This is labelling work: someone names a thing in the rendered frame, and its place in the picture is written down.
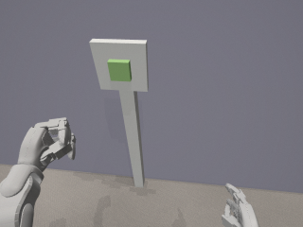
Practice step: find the left robot hand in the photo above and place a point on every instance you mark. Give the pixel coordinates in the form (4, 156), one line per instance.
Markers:
(40, 149)

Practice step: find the robot left forearm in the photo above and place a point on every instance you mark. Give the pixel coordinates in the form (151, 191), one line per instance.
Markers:
(18, 194)

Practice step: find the button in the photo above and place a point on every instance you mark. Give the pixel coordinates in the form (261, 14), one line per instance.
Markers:
(119, 70)

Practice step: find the right robot hand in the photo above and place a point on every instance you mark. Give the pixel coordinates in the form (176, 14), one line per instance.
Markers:
(244, 213)

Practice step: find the panel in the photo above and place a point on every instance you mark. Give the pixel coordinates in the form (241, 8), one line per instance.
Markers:
(137, 52)

